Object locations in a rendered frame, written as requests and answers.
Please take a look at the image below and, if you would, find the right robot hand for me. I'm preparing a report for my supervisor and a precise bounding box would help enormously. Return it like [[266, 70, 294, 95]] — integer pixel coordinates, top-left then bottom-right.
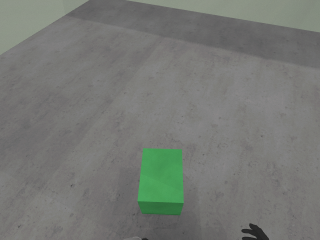
[[241, 223, 269, 240]]

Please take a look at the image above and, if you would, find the carton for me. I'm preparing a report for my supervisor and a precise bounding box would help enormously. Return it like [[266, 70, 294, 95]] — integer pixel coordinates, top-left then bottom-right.
[[137, 148, 184, 216]]

